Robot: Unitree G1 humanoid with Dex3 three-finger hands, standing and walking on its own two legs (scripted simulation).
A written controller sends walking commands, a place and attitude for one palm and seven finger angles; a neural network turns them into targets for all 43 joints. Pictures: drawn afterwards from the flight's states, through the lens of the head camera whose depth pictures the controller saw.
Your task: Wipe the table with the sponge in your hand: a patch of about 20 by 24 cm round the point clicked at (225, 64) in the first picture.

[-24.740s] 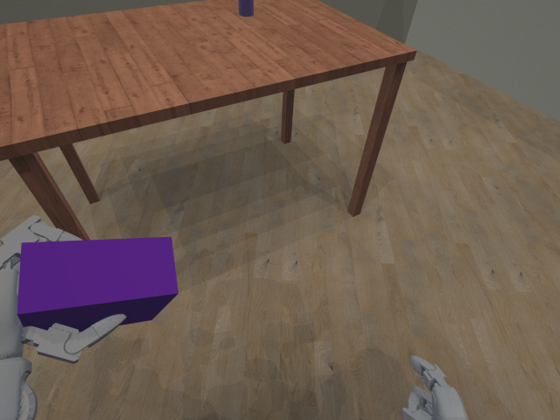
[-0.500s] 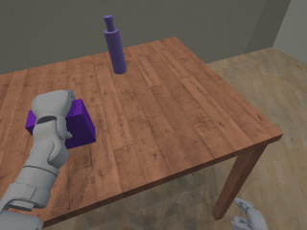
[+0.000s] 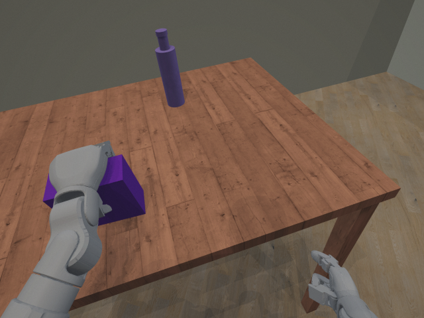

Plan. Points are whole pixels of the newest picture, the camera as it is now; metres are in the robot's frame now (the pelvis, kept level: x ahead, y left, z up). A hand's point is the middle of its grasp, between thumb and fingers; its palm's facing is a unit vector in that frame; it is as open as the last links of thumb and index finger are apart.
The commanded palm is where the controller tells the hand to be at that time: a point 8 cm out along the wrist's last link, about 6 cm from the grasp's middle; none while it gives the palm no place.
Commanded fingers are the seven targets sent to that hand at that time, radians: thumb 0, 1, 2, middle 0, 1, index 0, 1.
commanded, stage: wipe back along the middle lane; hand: left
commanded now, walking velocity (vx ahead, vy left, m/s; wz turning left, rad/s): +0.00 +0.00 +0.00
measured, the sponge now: (105, 200) +0.30 +0.26 +0.08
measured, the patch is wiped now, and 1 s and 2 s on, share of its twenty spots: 0.85 0.95 0.95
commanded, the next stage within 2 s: slide across to the third lane in 0.44 s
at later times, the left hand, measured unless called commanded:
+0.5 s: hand (97, 202) +0.26 +0.23 +0.14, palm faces +0.18 -0.08 -0.98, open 10.0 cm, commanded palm +0.20 +0.21 +0.15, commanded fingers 0.00 0.10 1.30 -1.20 -1.60 -1.20 -1.60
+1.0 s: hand (113, 205) +0.25 +0.20 +0.14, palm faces +0.17 -0.09 -0.98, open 10.0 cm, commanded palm +0.22 +0.17 +0.18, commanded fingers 0.00 0.10 1.30 -1.20 -1.60 -1.20 -1.60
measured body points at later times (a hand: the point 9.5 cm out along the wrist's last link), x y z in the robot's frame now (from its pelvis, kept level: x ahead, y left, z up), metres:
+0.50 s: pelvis +0.00 -0.01 +0.00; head -0.03 -0.06 +0.44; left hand +0.24 +0.23 +0.19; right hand +0.24 -0.21 -0.08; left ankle +0.01 +0.12 -0.73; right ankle -0.03 -0.13 -0.73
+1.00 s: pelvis -0.02 -0.02 +0.00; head -0.06 -0.07 +0.44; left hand +0.24 +0.20 +0.19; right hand +0.23 -0.21 -0.08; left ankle +0.01 +0.12 -0.73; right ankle -0.03 -0.13 -0.73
